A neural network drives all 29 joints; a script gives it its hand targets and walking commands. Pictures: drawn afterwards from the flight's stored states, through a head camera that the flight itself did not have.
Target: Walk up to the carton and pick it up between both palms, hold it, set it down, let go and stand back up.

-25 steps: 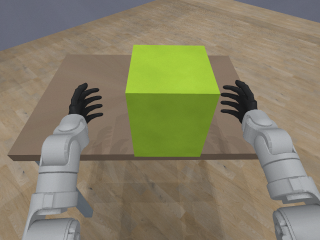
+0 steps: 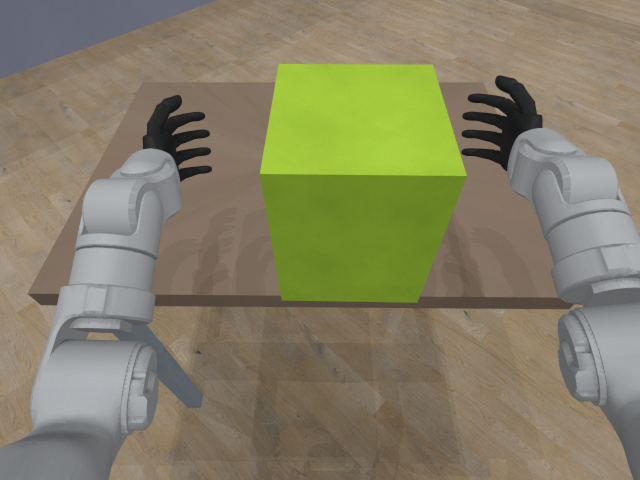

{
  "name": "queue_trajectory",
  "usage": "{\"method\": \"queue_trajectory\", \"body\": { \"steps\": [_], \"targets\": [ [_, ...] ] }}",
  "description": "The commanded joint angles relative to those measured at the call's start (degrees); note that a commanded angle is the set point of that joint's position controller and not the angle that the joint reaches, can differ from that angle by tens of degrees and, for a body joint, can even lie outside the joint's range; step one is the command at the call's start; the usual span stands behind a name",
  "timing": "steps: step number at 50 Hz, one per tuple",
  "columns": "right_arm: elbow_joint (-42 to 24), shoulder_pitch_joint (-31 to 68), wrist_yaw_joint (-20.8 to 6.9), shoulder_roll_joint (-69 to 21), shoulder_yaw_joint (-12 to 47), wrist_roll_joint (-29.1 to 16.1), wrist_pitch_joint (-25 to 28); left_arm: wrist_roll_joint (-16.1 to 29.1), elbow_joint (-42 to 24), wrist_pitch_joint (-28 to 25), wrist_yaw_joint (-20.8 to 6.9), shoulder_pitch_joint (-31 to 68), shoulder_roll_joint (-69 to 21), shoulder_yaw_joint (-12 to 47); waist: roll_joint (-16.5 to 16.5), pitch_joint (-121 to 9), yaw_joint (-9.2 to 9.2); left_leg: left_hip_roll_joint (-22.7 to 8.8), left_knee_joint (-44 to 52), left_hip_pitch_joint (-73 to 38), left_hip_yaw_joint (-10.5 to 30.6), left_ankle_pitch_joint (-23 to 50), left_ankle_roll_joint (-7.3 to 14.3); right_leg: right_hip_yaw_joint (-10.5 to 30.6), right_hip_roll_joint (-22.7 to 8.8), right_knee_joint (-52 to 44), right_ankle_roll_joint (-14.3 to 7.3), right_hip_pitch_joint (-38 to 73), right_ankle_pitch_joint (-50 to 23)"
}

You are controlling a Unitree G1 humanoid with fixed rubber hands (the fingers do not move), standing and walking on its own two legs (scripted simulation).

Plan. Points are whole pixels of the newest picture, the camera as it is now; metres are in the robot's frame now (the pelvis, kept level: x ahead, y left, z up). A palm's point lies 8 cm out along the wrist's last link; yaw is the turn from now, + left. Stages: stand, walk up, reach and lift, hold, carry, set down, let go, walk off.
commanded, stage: reach and lift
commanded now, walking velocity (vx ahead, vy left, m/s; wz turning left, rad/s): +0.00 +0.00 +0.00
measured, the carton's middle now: (352, 190) +0.48 +0.02 +0.08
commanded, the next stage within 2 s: none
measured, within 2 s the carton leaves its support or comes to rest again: neither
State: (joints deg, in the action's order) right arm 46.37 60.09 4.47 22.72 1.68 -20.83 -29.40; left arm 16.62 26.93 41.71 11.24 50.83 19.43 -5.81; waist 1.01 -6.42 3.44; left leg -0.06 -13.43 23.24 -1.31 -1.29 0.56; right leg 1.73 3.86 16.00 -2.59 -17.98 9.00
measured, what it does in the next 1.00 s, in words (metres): stands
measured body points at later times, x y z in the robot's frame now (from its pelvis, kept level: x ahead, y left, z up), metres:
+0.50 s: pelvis +0.01 -0.01 +0.00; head +0.07 -0.01 +0.45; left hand +0.47 +0.24 +0.17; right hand +0.52 -0.16 +0.19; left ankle +0.04 +0.11 -0.75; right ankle -0.03 -0.09 -0.75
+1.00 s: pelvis +0.01 +0.00 -0.01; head +0.08 +0.02 +0.44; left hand +0.47 +0.22 +0.09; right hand +0.50 -0.15 +0.11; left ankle +0.04 +0.11 -0.75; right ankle -0.03 -0.09 -0.75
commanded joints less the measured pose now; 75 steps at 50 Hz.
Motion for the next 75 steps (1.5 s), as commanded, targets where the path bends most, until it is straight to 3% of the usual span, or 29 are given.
{"method": "queue_trajectory", "body": {
  "steps": [1, 9, 19, 24, 28, 36, 37, 38, 40, 44, 47, 50, 56, 65, 71, 75],
  "targets": [
    [-9.0, 36.1, 0.2, 11.3, -3.5, 1.4, 3.5, -0.1, -10.0, -4.5, 0.0, 33.5, 12.8, -2.8, -1.0, -42.7, 0.5, -0.6, -7.6, -38.1, 3.4, 24.7, -0.4, -0.2, -2.0, -1.3, 3.9, -3.7, -17.6],
    [-4.7, 41.0, 1.0, 10.1, -2.8, 2.2, 3.8, 0.2, -3.9, -6.6, -1.5, 37.7, 14.7, -2.8, -1.0, -45.9, -0.06, 0.2, -7.1, -34.8, 3.5, 27.5, -0.3, -0.4, -2.0, -0.7, 5.2, -1.6, -24.3],
    [-0.6, 39.6, 1.8, 6.9, -1.2, 2.0, 6.3, -1.0, 5.5, -12.1, -5.6, 37.1, 14.5, -3.1, -1.3, -44.1, -1.11, 0.9, -3.5, -31.6, 3.7, 29.3, -0.9, -0.4, -2.5, -1.7, 6.5, 3.8, -33.7],
    [-1.7, 37.5, 1.8, 5.9, -2.1, 3.1, 8.9, -2.3, 6.4, -16.1, -7.0, 36.9, 13.7, -3.1, -2.7, -45.2, -1.81, 0.8, -1.9, -33.8, 3.4, 30.8, -1.5, -0.4, -2.5, -3.7, 6.4, 3.3, -34.4],
    [-3.6, 36.6, 1.5, 5.3, -3.3, 4.7, 11.3, -3.7, 5.5, -19.5, -7.0, 36.7, 13.3, -4.1, -3.9, -48.9, -1.26, 0.7, -2.0, -36.9, 3.1, 33.8, -2.1, -0.6, -2.4, -5.0, 5.8, 1.8, -33.8],
    [-4.0, 36.8, 0.5, 3.8, -3.0, 7.0, 15.3, -5.5, 8.7, -25.1, -6.0, 35.8, 11.3, -5.3, -1.5, -51.0, 0.18, 0.0, -1.5, -37.5, 2.6, 33.1, -2.0, -0.9, -1.9, -6.3, 5.7, -1.0, -29.2],
    [-3.2, 32.5, 0.4, 1.4, -4.8, 5.8, 18.1, -4.2, 10.1, -32.6, -7.5, 35.3, 9.1, -3.2, 5.6, -46.6, -0.44, -1.1, -10.2, -36.8, 2.7, 26.3, 2.0, -3.2, -1.8, -3.0, 6.6, -2.2, -32.5],
    [-1.0, 34.5, 0.1, 1.1, -3.9, 6.4, 20.4, -5.2, 15.5, -36.4, -8.0, 36.5, 7.7, -4.0, 4.6, -49.6, 0.39, -1.6, -8.6, -32.8, 2.6, 22.7, 2.9, -2.1, -3.3, -1.1, 7.2, -1.0, -35.3],
    [2.0, 33.8, -0.9, 1.4, -2.7, 6.4, 23.4, -7.3, 22.3, -40.9, -8.2, 34.6, 7.1, -5.2, 4.6, -50.1, 0.78, -1.4, -7.1, -25.2, 2.9, 18.5, 3.2, -1.7, -4.1, 0.3, 7.5, 2.3, -33.9],
    [6.6, 33.0, -1.7, 2.7, -2.0, 5.4, 28.1, -7.4, 27.2, -45.3, -7.2, 35.7, 6.6, -3.7, 2.3, -49.9, 0.52, -1.4, -8.7, -22.5, 2.3, 19.6, 1.7, -1.3, -3.9, 2.8, 8.3, -0.1, -36.7],
    [5.7, 33.9, -1.3, 3.4, -3.4, 5.2, 29.6, -7.1, 22.1, -45.9, -6.0, 40.0, 6.1, -2.4, -2.1, -56.0, 0.58, -1.4, -13.2, -32.5, 2.1, 27.6, -0.8, -3.6, -2.0, 2.4, 8.5, -11.4, -35.8],
    [5.2, 33.5, -1.4, 3.9, -5.1, 6.1, 29.1, -7.7, 15.8, -43.7, -4.5, 41.2, 4.3, -1.4, -5.2, -60.1, 0.78, -2.2, -16.6, -43.3, 2.3, 34.2, -2.6, -4.9, -0.5, -1.3, 6.6, -22.3, -26.8],
    [6.8, 35.1, -1.3, 4.5, -6.0, 7.3, 27.5, -6.9, 17.3, -40.6, -3.2, 39.5, 1.8, 0.0, -2.5, -57.4, -0.21, -3.0, -16.0, -39.0, 2.8, 27.4, -2.2, -4.9, -0.4, -1.2, 6.1, -20.5, -21.0],
    [10.5, 37.7, -1.8, 1.8, -7.8, 9.3, 26.6, -7.1, 22.3, -40.6, -2.1, 41.2, -2.7, 0.8, -2.0, -49.9, -0.8, -4.1, -14.1, -35.6, 3.4, 18.7, -1.9, -4.8, -1.3, -2.0, 5.1, -20.6, -12.3],
    [10.6, 38.9, -1.9, -3.0, -11.0, 13.4, 26.7, -11.5, 23.2, -42.0, -1.4, 43.2, -6.1, -2.8, -1.8, -48.4, 0.03, -3.7, -12.2, -33.5, 2.9, 15.8, -1.4, -5.0, -1.5, -2.4, 5.2, -18.7, -11.2],
    [8.9, 38.6, -1.8, -5.6, -14.4, 18.5, 27.0, -18.0, 21.7, -42.0, -1.1, 43.7, -7.2, -8.4, -0.9, -50.2, 1.25, -2.6, -10.9, -31.9, 2.0, 16.4, -1.0, -5.1, -1.1, -1.9, 5.8, -14.4, -14.7]
  ]
}}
